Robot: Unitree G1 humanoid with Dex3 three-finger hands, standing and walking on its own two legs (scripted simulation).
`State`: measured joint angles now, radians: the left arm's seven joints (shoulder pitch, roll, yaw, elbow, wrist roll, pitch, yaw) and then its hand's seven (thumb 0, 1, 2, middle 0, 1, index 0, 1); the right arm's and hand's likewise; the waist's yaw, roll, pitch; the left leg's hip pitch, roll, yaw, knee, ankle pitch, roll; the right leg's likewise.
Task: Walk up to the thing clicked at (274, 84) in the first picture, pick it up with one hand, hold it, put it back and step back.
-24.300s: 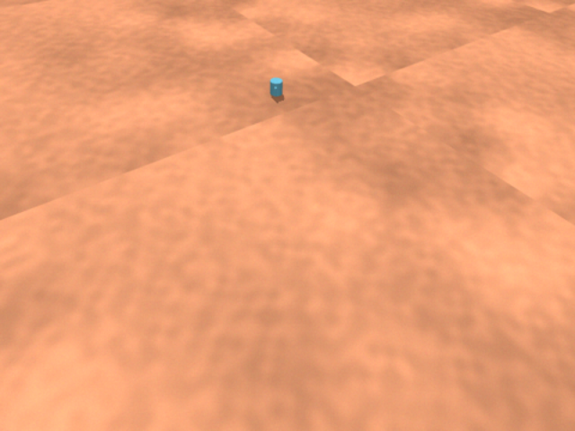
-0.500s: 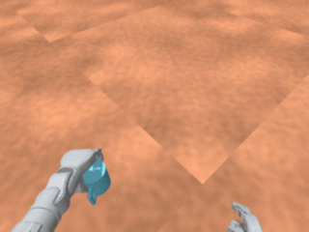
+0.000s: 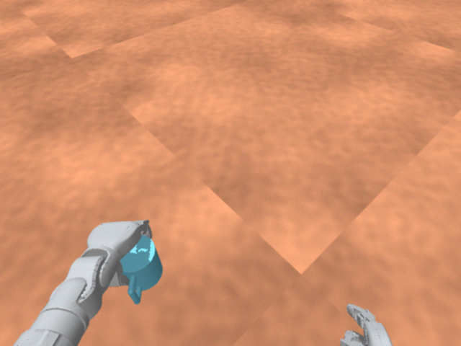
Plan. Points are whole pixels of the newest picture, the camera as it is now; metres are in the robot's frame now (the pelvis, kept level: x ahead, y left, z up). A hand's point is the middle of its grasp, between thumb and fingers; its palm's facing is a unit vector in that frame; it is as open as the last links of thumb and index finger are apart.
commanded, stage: crouch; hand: left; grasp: from above
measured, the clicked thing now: (138, 270) +0.28 +0.20 -0.09
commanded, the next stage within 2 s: lower in 1.98 s
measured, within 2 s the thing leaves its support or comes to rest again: neither
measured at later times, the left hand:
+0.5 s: hand (129, 282) +0.27 +0.23 -0.13, palm faces -0.50 -0.02 -0.87, open 10.8 cm
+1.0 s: hand (152, 299) +0.31 +0.25 -0.38, palm faces -0.47 +0.00 -0.88, open 10.8 cm
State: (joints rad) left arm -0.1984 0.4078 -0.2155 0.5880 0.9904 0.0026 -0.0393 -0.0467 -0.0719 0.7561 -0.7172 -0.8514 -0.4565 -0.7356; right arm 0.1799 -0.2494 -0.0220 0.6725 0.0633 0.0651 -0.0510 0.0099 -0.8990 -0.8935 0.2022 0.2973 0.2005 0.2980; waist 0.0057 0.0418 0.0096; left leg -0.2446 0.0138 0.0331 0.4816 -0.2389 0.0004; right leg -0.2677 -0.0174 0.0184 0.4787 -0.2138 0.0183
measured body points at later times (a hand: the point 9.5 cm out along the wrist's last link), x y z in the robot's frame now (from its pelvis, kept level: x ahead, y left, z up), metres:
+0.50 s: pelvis -0.01 +0.00 -0.02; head +0.05 +0.00 +0.42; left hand +0.29 +0.23 -0.08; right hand +0.13 -0.27 -0.14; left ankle +0.01 +0.12 -0.74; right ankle +0.03 -0.13 -0.74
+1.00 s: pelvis -0.06 +0.00 -0.23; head +0.12 +0.02 +0.18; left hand +0.33 +0.24 -0.33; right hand +0.02 -0.27 -0.37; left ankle +0.01 +0.12 -0.74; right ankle +0.02 -0.13 -0.74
